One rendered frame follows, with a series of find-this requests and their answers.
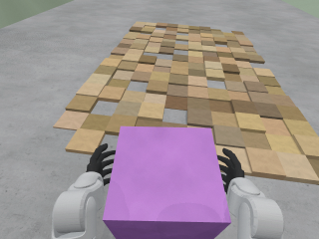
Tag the carton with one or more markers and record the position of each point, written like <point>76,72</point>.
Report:
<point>166,184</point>

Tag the right robot hand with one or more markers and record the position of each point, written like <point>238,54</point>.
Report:
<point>233,170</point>

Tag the left robot forearm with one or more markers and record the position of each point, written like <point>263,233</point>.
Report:
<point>74,214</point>

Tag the right robot forearm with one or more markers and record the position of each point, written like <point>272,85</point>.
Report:
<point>258,217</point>

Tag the left robot hand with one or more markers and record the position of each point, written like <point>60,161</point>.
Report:
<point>97,164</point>

